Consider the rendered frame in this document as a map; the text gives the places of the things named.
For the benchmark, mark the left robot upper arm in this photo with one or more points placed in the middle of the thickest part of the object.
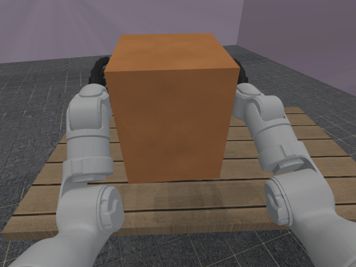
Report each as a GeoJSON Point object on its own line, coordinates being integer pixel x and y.
{"type": "Point", "coordinates": [86, 217]}

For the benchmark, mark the robot left hand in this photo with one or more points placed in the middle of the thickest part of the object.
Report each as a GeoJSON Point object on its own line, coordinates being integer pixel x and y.
{"type": "Point", "coordinates": [97, 72]}

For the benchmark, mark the robot right forearm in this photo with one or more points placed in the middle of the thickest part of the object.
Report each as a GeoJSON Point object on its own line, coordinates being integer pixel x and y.
{"type": "Point", "coordinates": [278, 147]}

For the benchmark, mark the carton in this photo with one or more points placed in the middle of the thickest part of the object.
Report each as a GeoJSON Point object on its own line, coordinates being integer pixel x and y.
{"type": "Point", "coordinates": [172, 97]}

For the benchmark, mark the robot left forearm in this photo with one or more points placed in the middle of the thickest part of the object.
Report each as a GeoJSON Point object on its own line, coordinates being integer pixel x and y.
{"type": "Point", "coordinates": [87, 136]}

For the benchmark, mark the right robot upper arm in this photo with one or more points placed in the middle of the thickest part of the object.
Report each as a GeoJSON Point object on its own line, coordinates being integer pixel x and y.
{"type": "Point", "coordinates": [302, 201]}

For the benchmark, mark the robot right hand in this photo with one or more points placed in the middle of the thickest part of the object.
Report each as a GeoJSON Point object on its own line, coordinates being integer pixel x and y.
{"type": "Point", "coordinates": [242, 78]}

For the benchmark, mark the table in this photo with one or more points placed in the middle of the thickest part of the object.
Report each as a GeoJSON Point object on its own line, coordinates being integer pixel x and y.
{"type": "Point", "coordinates": [233, 202]}

